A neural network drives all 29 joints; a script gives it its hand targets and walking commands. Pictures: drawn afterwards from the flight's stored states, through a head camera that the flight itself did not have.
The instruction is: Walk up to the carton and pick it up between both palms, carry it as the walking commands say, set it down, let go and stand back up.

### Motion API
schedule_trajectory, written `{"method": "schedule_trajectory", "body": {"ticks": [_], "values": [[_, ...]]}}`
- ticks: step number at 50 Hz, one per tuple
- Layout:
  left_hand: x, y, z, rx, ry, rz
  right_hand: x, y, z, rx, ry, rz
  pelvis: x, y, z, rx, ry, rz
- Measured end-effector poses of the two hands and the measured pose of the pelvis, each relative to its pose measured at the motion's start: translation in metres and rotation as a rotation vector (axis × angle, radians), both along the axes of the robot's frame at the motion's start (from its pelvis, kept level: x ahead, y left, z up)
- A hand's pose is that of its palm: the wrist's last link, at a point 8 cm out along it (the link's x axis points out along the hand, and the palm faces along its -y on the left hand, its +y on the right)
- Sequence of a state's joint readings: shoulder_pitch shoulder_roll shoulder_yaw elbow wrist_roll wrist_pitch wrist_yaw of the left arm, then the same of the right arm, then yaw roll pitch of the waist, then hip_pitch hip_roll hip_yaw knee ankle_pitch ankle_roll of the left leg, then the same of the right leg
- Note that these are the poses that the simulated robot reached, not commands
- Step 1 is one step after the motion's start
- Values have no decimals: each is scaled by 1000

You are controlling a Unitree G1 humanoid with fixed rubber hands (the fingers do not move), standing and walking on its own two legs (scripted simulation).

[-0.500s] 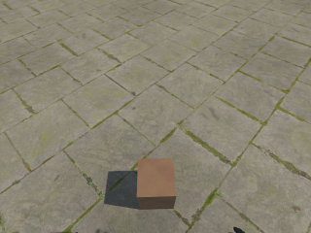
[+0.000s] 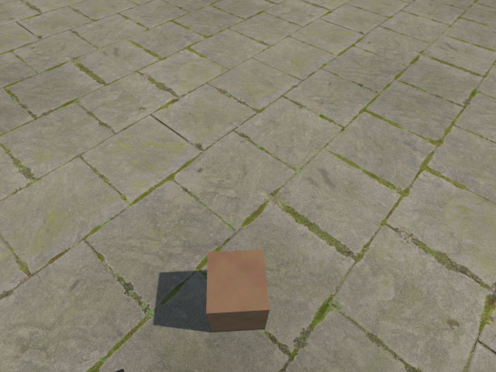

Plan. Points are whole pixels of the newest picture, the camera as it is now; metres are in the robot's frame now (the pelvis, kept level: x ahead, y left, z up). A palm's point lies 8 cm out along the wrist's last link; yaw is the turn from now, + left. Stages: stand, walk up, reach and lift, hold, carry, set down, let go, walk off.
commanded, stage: walk up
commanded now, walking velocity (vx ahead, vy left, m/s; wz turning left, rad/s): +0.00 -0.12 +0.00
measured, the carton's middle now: (237, 292) +0.46 +0.04 -0.63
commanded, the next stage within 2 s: stand in 0.88 s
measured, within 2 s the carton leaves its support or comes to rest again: neither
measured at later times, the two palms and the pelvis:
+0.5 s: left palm out of the picture +0.09 +0.27 -0.12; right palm out of the picture +0.07 -0.21 -0.10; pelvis +0.02 +0.03 +0.01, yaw +1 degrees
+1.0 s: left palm (105, 360) +0.16 +0.24 -0.10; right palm out of the picture +0.15 -0.23 -0.11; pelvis +0.07 +0.00 +0.01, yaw +1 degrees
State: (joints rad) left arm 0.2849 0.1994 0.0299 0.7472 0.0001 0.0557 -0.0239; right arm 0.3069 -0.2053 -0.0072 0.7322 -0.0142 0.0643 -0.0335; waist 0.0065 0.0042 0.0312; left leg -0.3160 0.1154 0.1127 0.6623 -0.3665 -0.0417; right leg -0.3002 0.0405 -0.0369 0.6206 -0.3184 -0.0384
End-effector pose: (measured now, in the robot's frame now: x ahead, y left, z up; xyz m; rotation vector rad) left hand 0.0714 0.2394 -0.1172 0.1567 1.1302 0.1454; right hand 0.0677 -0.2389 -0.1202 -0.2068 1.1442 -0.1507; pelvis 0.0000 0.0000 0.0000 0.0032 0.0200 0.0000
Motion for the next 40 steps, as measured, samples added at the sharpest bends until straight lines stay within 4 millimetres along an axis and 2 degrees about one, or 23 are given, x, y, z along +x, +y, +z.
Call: {"method": "schedule_trajectory", "body": {"ticks": [4, 10, 15, 20, 24, 30, 36, 40], "values": [[3, -8, 11, 27, -20, -19, 3, -4, -1, 28, -7, 1, 0, -8, 4, 8, -10, 0], [1, -7, 14, 50, -42, -14, 5, -4, -1, 38, -22, 7, -4, -10, 5, 9, -14, 1], [-7, 2, 10, 38, -35, -7, 8, 7, 1, 54, -34, 22, -4, 0, 3, -3, -22, 2], [-7, 18, -2, 6, -17, 6, 16, 23, 5, 30, -38, 37, 4, 19, 0, -33, -13, 11], [9, 26, -2, -28, -13, 12, 8, 29, 16, 4, -6, 27, 18, 29, 6, -50, 5, 13], [50, 23, 4, -45, -34, 1, -9, 25, 23, -18, 92, 0, 41, 29, 13, -51, 27, 15], [81, 11, 5, -13, -48, -17, 14, 13, 8, 10, 87, -7, 63, 14, 6, -12, 42, 7], [87, 6, 11, 16, -57, -10, 41, 9, 4, 25, 51, 11, 70, 7, 7, -5, 47, 16]]}}
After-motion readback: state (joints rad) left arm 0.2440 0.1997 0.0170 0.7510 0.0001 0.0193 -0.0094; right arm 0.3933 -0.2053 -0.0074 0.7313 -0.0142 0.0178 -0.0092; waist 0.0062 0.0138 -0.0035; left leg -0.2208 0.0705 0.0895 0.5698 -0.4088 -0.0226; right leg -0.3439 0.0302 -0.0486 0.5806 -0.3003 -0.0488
